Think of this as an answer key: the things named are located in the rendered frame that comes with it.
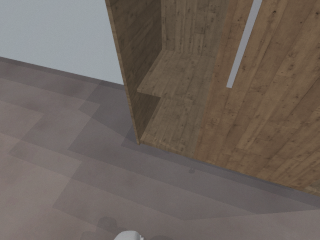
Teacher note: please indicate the handle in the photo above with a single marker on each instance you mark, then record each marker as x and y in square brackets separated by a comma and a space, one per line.
[244, 40]

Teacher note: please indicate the robot left thigh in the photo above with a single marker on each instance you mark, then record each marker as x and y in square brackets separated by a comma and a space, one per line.
[129, 235]

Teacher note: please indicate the wardrobe door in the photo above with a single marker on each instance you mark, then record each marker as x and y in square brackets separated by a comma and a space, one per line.
[268, 124]
[316, 184]

